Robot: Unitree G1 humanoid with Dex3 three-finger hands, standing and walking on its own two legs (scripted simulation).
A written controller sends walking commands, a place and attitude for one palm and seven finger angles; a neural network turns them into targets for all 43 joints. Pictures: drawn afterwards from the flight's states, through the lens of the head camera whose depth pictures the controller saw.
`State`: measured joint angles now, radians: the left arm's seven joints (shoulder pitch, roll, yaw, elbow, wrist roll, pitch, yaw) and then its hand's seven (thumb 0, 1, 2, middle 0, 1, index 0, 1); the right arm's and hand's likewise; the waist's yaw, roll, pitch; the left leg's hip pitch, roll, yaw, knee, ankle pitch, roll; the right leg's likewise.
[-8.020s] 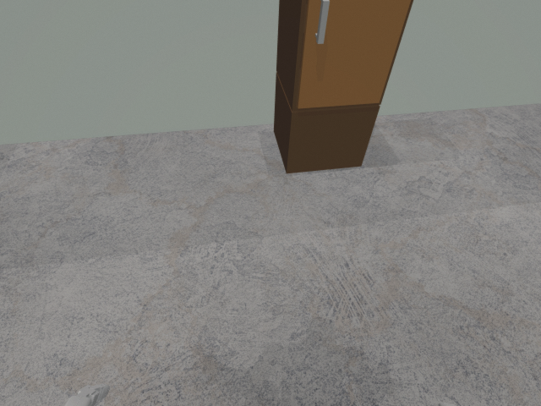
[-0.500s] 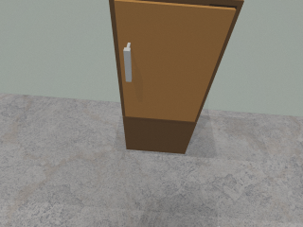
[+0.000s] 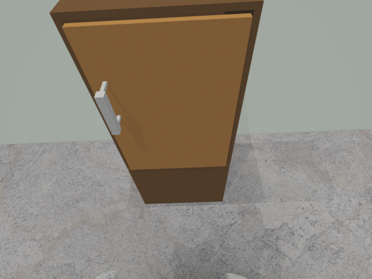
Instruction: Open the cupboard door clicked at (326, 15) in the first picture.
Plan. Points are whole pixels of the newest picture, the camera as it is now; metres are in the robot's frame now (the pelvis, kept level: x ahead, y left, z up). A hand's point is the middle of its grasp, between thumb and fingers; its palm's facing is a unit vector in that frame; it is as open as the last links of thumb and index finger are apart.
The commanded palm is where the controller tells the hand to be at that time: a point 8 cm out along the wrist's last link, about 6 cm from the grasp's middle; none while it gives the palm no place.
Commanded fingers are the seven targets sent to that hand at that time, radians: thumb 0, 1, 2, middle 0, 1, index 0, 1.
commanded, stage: come to a stop and stand still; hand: left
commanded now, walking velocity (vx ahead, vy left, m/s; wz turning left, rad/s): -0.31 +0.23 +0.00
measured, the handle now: (110, 109) +0.52 +0.22 +0.04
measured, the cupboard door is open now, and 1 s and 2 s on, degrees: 0 0 0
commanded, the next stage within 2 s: look again from close up in 1.86 s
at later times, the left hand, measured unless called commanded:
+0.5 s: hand out of the picture -0.01 +0.28 -0.17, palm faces +0.10 -0.96 -0.27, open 7.4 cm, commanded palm none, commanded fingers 0.00 0.90 0.90 -0.20 -0.30 -0.20 -0.30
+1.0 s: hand out of the picture -0.11 +0.28 -0.17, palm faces +0.07 -0.98 -0.17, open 7.4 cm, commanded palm none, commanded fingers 0.00 0.90 0.90 -0.20 -0.30 -0.20 -0.30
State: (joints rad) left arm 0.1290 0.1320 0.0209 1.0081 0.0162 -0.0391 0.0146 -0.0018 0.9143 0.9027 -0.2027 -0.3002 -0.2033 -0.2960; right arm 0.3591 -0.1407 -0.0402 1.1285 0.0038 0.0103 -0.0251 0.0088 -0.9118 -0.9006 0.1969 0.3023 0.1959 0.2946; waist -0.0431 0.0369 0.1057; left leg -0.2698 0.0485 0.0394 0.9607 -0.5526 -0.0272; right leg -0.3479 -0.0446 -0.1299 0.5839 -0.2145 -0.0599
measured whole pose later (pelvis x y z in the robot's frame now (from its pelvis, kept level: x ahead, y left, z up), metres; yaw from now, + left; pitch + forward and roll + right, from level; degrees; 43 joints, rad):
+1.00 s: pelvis -0.11 +0.12 +0.01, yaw +1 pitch -1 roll +0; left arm 0.35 0.14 0.02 1.01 0.03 0.03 0.02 0.01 0.91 0.90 -0.20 -0.30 -0.20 -0.30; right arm 0.34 -0.17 -0.03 1.02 -0.02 0.03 -0.02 0.01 -0.91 -0.90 0.20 0.30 0.20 0.29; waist 0.00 0.00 -0.01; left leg -0.29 -0.06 0.12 0.43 -0.13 0.11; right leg -0.24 -0.01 -0.01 0.52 -0.29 -0.03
